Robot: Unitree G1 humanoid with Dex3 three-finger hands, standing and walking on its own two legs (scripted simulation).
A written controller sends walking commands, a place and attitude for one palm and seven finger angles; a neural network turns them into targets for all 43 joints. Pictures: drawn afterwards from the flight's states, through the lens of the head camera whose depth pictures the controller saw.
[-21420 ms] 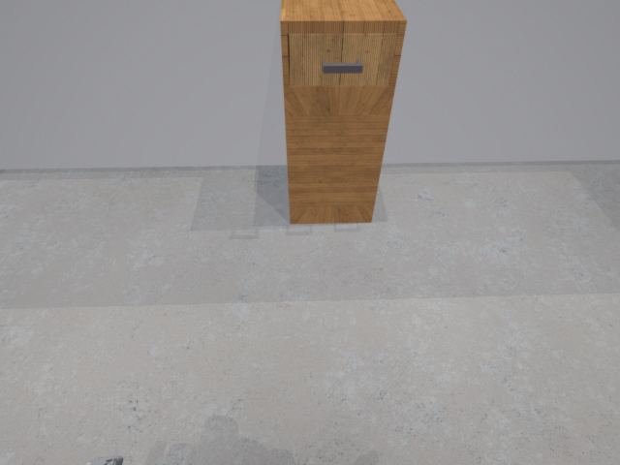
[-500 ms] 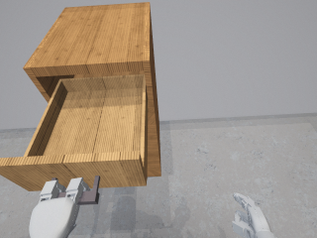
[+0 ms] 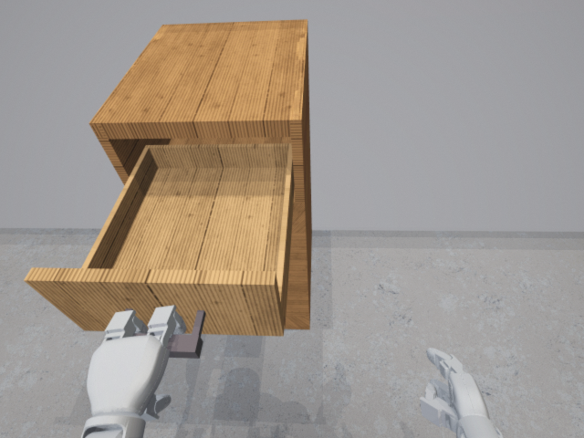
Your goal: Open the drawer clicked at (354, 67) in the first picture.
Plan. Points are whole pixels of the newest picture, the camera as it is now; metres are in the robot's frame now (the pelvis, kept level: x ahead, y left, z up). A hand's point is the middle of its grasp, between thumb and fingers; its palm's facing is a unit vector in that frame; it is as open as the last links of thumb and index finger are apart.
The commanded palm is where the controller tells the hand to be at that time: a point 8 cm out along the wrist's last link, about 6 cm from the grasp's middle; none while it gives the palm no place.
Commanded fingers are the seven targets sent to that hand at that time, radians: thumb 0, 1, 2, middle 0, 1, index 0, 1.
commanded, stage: open the thumb to release the handle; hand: left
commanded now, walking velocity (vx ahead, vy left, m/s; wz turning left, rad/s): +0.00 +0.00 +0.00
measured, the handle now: (159, 330) +0.25 +0.22 +0.01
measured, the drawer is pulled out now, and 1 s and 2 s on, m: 0.30 0.30 0.30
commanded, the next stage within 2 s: lift the hand off the handle in 0.08 s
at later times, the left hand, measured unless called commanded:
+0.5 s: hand (153, 372) +0.20 +0.22 -0.01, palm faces +0.02 -0.08 -1.00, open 13.8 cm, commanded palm +0.18 +0.23 +0.05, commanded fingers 0.00 -0.50 0.30 -0.30 -1.20 -0.30 -1.20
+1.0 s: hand (124, 353) +0.20 +0.23 +0.06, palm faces +0.07 -0.12 -0.99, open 13.7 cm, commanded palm +0.17 +0.23 +0.12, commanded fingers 0.00 -0.50 0.30 -0.30 -1.20 -0.30 -1.20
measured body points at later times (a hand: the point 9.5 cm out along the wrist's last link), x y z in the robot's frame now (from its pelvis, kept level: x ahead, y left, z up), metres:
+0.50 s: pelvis -0.01 +0.00 +0.00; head +0.01 -0.03 +0.45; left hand +0.19 +0.22 +0.04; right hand +0.18 -0.22 -0.11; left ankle -0.01 +0.14 -0.70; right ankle +0.01 -0.09 -0.70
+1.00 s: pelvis -0.01 +0.01 +0.02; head -0.01 -0.03 +0.47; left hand +0.19 +0.23 +0.11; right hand +0.22 -0.20 -0.07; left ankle -0.01 +0.14 -0.70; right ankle +0.01 -0.09 -0.70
